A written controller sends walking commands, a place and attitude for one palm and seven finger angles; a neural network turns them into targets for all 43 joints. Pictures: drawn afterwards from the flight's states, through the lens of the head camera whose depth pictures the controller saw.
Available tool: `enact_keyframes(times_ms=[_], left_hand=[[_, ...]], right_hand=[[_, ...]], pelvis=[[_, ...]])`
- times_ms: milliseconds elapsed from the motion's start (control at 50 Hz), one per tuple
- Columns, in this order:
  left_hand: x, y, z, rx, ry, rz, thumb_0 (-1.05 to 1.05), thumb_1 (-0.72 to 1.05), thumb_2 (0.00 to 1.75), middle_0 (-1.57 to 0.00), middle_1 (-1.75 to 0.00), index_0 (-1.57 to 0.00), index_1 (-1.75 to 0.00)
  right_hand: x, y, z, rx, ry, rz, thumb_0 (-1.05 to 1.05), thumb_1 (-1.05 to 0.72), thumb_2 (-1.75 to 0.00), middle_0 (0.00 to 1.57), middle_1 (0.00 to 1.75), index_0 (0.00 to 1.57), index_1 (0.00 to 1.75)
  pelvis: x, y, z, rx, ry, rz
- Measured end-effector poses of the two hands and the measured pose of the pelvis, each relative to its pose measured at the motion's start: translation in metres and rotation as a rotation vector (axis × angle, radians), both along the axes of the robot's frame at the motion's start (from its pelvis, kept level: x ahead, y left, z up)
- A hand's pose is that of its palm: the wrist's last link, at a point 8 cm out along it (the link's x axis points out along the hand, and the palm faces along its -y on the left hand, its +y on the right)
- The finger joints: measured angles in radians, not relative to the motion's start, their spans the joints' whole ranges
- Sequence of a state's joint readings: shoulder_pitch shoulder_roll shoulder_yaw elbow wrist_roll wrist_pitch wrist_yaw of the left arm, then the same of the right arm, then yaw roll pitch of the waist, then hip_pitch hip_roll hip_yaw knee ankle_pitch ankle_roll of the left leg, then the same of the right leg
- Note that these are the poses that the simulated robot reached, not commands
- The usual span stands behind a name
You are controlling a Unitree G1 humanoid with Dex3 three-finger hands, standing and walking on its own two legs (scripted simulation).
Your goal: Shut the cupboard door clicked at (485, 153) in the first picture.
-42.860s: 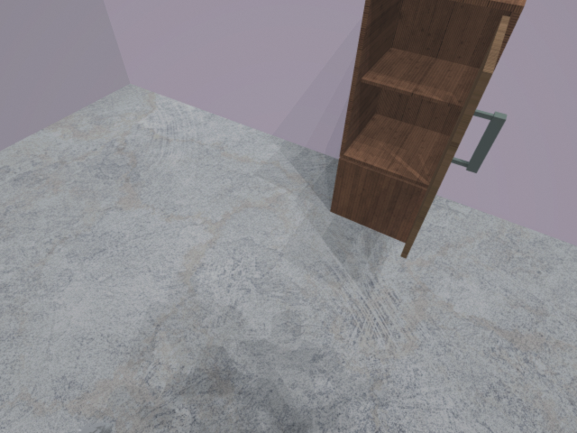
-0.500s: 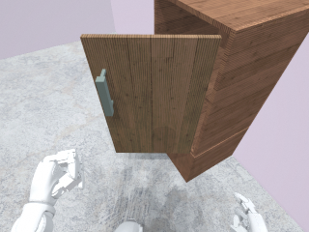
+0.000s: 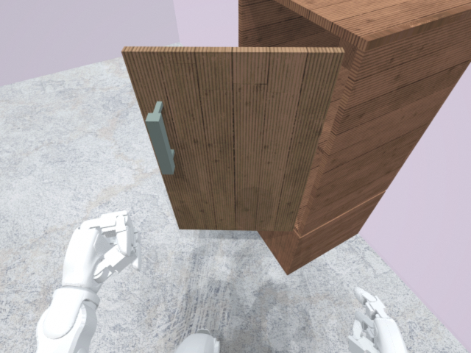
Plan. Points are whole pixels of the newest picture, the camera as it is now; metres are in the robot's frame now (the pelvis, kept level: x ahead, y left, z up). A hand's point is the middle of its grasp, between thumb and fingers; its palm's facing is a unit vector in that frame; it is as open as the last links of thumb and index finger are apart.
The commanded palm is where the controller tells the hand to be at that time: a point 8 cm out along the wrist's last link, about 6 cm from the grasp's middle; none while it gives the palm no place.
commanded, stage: bring the fist close to the handle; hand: left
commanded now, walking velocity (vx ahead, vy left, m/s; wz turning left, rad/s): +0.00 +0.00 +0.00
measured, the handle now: (163, 139) +0.50 +0.19 +0.08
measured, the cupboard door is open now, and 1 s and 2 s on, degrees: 59 59 49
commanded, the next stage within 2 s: push the door shut along its arc in 1.20 s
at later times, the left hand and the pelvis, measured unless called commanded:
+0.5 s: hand (157, 200) +0.34 +0.16 +0.08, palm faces +0.03 -1.00 -0.02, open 3.1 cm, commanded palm +0.32 +0.21 +0.08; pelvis +0.00 +0.00 +0.01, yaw -1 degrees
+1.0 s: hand (175, 168) +0.41 +0.15 +0.08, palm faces +0.04 -1.00 -0.01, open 3.1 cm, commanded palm +0.38 +0.20 +0.08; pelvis +0.00 +0.01 +0.00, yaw -3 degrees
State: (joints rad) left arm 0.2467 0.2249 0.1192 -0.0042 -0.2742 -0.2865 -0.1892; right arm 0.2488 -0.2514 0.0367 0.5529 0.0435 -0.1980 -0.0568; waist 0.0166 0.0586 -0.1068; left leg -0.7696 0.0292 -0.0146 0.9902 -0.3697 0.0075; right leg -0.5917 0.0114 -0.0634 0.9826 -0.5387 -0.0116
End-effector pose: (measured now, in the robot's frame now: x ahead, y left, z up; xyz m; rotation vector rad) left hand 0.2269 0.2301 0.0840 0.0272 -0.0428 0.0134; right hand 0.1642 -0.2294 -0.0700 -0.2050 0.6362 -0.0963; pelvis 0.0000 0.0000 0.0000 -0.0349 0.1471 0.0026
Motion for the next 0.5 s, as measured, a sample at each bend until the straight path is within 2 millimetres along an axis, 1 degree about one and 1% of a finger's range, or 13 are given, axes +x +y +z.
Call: enact_keyframes(times_ms=[160, 260, 400, 500], left_hand=[[0.039, -0.009, 0.000, -0.007, 0.013, -0.011, 0.02, 0.90, 0.90, -1.30, -1.50, -1.31, -1.50], [0.054, -0.011, 0.004, -0.006, 0.003, -0.001, 0.02, 0.90, 0.90, -1.30, -1.50, -1.30, -1.50], [0.073, -0.012, 0.001, -0.006, 0.007, 0.013, 0.02, 0.90, 0.90, -1.30, -1.50, -1.30, -1.50], [0.090, -0.016, 0.001, -0.009, -0.004, 0.011, 0.02, 0.90, 0.90, -1.30, -1.50, -1.30, -1.50]], right_hand=[[-0.012, 0.001, -0.003, 0.006, 0.048, -0.019, 0.01, -0.90, -0.90, 0.21, 0.30, 0.20, 0.30], [-0.023, -0.002, -0.003, 0.008, 0.080, -0.037, 0.01, -0.90, -0.90, 0.21, 0.30, 0.20, 0.30], [-0.035, -0.009, -0.008, -0.005, 0.134, -0.056, 0.01, -0.90, -0.90, 0.21, 0.30, 0.20, 0.30], [-0.041, -0.013, -0.011, -0.016, 0.164, -0.071, 0.01, -0.91, -0.90, 0.21, 0.30, 0.20, 0.30]], pelvis=[[-0.001, 0.002, 0.003, 0.006, 0.002, -0.011], [0.000, 0.003, 0.006, 0.009, 0.000, -0.018], [-0.001, 0.004, 0.007, 0.011, 0.004, -0.022], [-0.003, 0.004, 0.006, 0.010, 0.011, -0.023]])
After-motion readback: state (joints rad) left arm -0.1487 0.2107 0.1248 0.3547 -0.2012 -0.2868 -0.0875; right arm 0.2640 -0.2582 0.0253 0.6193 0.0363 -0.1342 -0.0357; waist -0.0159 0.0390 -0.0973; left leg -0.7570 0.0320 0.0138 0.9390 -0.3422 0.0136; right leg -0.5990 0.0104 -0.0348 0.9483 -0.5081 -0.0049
